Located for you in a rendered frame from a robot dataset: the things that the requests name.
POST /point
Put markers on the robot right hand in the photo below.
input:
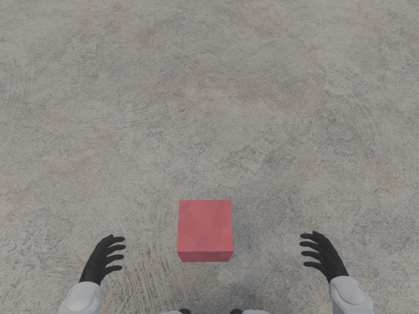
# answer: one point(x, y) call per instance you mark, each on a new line
point(331, 264)

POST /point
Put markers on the carton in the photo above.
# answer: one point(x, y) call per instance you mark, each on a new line
point(205, 231)

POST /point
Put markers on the robot right forearm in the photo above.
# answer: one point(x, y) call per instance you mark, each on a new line
point(348, 296)

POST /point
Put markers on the robot left forearm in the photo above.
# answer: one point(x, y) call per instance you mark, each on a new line
point(82, 298)

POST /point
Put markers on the robot left hand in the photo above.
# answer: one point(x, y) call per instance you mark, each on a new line
point(95, 269)

